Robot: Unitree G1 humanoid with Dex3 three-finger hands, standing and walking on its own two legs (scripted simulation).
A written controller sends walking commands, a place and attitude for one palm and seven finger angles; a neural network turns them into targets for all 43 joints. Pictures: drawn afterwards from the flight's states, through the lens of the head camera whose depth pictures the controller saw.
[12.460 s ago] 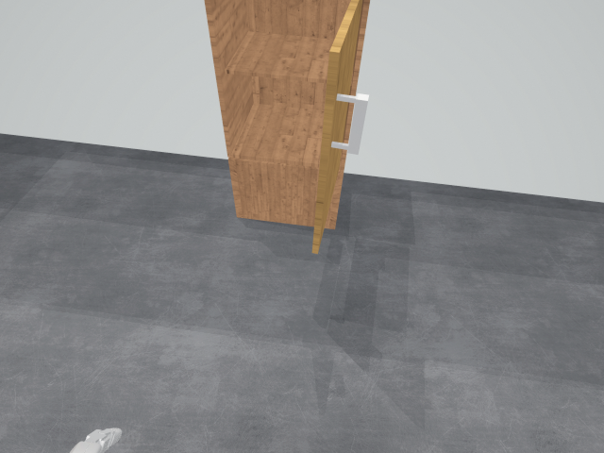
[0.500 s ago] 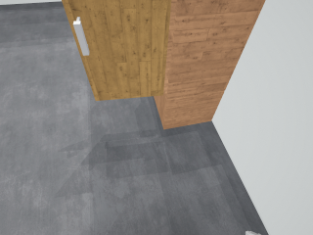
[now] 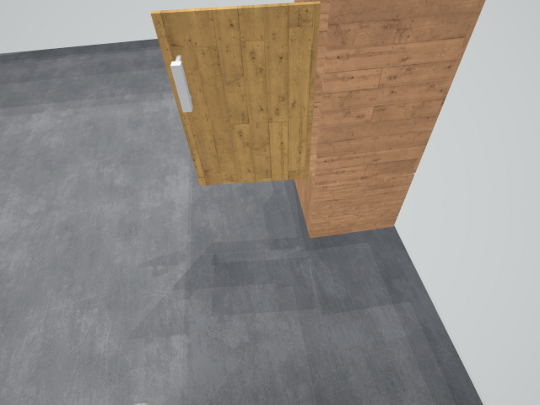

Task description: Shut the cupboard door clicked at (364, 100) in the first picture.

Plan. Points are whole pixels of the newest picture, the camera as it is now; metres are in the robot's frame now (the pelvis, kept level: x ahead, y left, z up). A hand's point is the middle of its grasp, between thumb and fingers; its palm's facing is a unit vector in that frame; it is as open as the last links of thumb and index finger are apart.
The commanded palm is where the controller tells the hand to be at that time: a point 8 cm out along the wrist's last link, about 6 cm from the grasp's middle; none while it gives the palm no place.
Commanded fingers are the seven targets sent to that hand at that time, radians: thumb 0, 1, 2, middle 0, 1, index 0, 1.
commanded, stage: take the last steps up to it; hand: left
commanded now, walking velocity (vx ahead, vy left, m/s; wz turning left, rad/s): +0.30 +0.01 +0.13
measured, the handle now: (183, 83) +0.88 +0.27 +0.03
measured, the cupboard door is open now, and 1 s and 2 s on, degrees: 85 85 85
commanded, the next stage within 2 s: come to a stop and stand still in 1.34 s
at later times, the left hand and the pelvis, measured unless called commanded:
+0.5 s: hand out of the picture -0.07 +0.18 -0.16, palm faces +0.23 -0.96 -0.15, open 7.3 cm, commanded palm none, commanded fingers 0.00 0.90 0.90 -0.20 -0.30 -0.20 -0.30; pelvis +0.06 +0.04 +0.00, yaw +5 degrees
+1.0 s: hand (184, 298) +0.35 +0.20 -0.16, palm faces -0.01 -0.97 -0.25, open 7.3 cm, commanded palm none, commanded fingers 0.00 0.90 0.90 -0.20 -0.30 -0.20 -0.30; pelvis +0.22 +0.01 -0.01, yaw +1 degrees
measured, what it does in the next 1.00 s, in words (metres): walks ahead: left foot, then right foot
